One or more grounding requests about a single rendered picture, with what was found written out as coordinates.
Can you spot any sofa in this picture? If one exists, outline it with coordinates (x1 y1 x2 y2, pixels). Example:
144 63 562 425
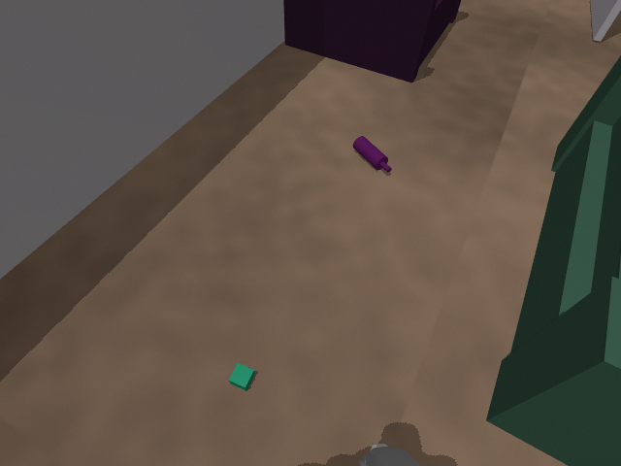
486 56 621 466

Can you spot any armchair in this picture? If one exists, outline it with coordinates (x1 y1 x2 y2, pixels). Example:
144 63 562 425
283 0 461 83

